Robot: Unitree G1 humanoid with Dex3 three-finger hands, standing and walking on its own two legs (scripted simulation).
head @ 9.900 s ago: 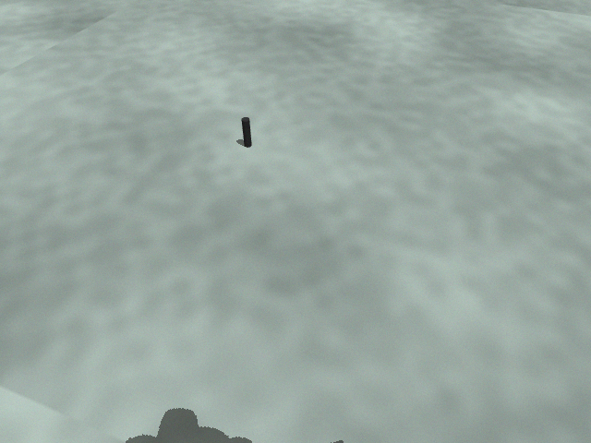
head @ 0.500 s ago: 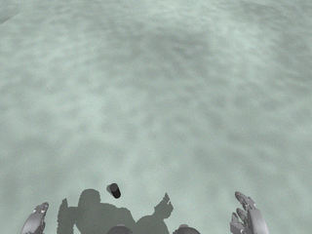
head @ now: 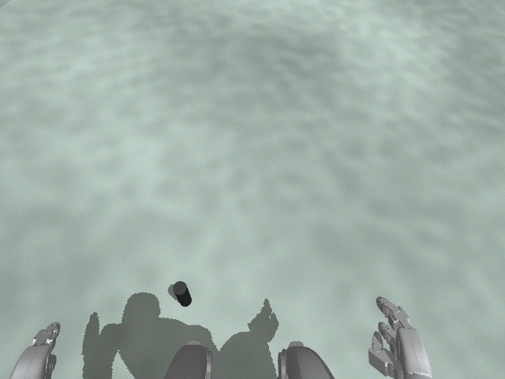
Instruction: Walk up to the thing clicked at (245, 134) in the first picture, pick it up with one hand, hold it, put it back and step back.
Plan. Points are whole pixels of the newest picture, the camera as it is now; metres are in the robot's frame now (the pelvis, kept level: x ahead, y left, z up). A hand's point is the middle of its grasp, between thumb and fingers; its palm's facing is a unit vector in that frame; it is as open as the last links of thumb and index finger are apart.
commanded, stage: go down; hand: left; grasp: from the side
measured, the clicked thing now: (182, 294) +0.39 +0.18 -0.60
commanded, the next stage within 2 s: approach in 1.76 s
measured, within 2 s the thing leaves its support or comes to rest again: neither
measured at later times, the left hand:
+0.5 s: hand (82, 314) +0.25 +0.31 -0.19, palm faces +0.08 -0.98 -0.19, open 17.3 cm
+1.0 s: hand (84, 297) +0.30 +0.35 -0.25, palm faces +0.05 -0.99 -0.11, open 17.4 cm
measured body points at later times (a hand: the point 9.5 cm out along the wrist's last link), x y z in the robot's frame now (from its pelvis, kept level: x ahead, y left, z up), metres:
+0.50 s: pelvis -0.04 +0.00 -0.12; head +0.12 +0.03 +0.29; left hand +0.24 +0.37 -0.18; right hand +0.13 -0.27 -0.22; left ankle +0.01 +0.12 -0.65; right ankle +0.01 -0.14 -0.65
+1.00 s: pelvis -0.07 +0.00 -0.22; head +0.12 +0.04 +0.18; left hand +0.29 +0.40 -0.24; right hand +0.08 -0.28 -0.32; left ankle +0.01 +0.12 -0.65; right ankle +0.01 -0.14 -0.65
